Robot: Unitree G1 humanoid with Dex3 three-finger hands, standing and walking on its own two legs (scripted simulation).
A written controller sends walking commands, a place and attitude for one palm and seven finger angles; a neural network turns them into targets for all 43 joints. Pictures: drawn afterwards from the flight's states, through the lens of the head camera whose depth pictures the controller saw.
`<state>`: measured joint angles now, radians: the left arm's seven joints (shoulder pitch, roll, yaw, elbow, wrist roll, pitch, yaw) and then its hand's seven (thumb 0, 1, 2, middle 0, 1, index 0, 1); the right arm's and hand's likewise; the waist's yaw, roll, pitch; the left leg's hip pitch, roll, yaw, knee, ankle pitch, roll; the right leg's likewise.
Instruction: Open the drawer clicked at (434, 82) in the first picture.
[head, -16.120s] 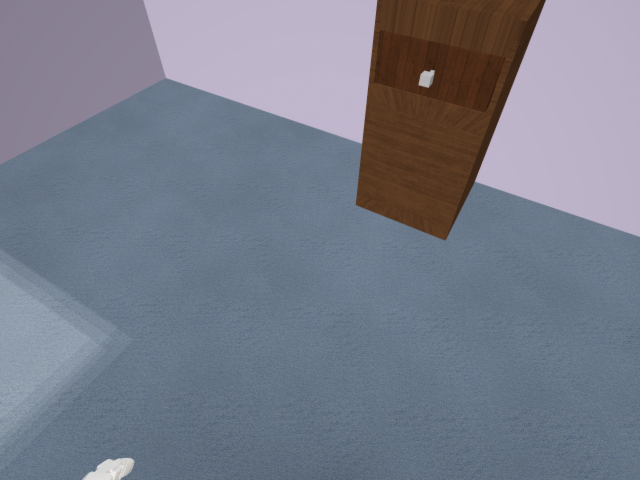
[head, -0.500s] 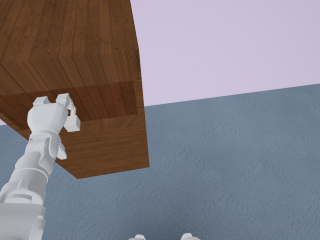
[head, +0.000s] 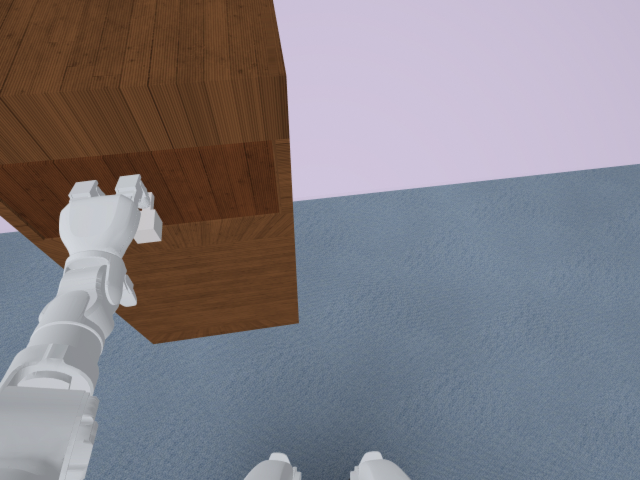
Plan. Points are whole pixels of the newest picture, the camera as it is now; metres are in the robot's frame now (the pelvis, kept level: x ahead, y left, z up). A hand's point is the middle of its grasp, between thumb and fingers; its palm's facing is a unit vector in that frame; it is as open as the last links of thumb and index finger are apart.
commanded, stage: lower the fingers behind the handle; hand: left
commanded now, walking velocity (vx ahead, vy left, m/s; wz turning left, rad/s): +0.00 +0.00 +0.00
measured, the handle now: (147, 216) +0.47 +0.27 -0.02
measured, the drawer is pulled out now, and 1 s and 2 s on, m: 0.00 0.00 0.00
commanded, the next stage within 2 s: lift the fingers back up to retry in 0.66 s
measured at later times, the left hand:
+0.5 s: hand (121, 245) +0.42 +0.29 -0.02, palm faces -0.02 +0.01 -1.00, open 14.0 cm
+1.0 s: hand (120, 248) +0.41 +0.29 -0.01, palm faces -0.05 -0.02 -1.00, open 14.2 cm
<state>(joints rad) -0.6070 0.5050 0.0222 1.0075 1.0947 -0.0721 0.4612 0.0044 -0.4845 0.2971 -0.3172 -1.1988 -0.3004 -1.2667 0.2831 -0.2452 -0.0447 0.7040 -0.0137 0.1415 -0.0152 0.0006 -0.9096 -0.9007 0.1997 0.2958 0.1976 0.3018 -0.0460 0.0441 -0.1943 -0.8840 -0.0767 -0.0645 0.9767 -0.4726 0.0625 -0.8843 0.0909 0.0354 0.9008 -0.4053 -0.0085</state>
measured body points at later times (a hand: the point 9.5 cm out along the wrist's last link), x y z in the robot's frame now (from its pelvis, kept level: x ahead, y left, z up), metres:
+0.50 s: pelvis -0.02 -0.01 -0.02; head +0.09 +0.00 +0.42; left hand +0.41 +0.28 +0.04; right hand +0.04 -0.27 -0.15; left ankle -0.02 +0.08 -0.68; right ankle +0.01 -0.12 -0.68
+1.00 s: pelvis -0.01 +0.00 +0.00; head +0.09 +0.00 +0.43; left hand +0.41 +0.28 +0.04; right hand +0.04 -0.27 -0.14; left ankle -0.02 +0.08 -0.68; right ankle +0.00 -0.12 -0.68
